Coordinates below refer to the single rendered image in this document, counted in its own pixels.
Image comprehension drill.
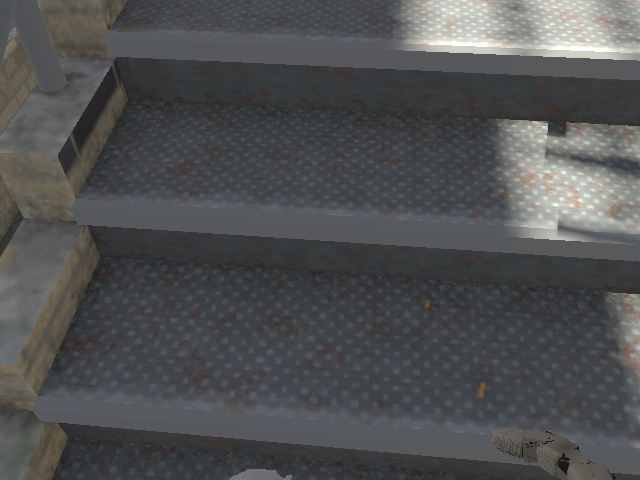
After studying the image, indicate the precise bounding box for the robot right hand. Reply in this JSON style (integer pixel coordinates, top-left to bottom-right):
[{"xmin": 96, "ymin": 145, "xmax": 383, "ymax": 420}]
[{"xmin": 491, "ymin": 428, "xmax": 616, "ymax": 480}]

